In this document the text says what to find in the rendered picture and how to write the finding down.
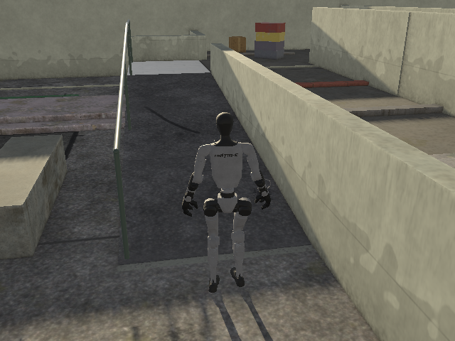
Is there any right robot forearm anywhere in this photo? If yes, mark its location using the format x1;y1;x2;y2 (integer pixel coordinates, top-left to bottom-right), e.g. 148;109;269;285
255;170;269;197

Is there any robot left shin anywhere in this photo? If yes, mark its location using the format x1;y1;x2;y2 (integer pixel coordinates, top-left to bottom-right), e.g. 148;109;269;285
208;236;218;283

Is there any left robot forearm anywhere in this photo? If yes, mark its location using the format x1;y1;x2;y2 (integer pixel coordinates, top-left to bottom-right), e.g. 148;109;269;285
183;173;199;202

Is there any right robot upper arm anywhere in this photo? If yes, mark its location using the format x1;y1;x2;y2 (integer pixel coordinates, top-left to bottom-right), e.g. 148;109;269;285
240;142;262;181

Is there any left robot upper arm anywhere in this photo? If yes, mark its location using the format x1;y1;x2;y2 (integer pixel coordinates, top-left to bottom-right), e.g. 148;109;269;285
192;144;211;184

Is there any right robot hand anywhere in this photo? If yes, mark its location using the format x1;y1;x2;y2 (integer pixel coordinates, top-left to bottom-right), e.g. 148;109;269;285
255;193;271;210

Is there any left robot hand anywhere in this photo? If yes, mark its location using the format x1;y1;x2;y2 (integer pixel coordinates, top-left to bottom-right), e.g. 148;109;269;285
182;199;198;217

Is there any right robot thigh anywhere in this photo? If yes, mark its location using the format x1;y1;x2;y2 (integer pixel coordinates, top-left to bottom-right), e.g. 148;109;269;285
231;197;252;244

